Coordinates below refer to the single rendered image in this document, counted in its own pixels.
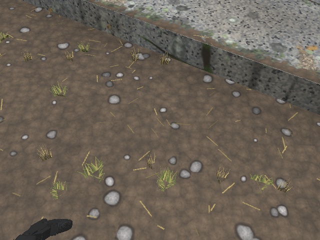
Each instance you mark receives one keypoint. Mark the left robot hand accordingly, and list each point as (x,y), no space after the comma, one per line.
(44,228)

